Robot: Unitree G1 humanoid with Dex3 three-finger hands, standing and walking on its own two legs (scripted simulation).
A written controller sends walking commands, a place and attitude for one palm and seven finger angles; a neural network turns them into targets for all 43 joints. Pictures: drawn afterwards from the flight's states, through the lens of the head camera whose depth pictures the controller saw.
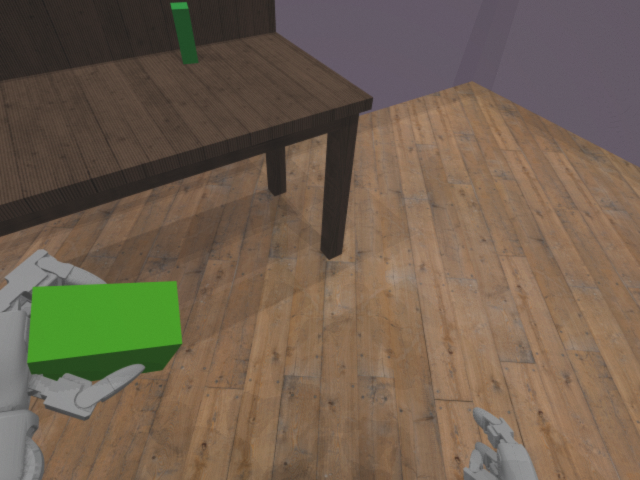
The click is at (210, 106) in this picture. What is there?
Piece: table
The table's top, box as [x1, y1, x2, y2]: [0, 32, 372, 221]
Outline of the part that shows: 372,97 276,32 196,46 199,62 198,63 183,64 181,60 179,49 3,80 0,81 0,221 367,110 371,108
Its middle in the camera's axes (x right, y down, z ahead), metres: -0.61 -0.32 +1.03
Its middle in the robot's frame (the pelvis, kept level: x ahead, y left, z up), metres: +0.96 +0.66 -0.08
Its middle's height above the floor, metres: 0.70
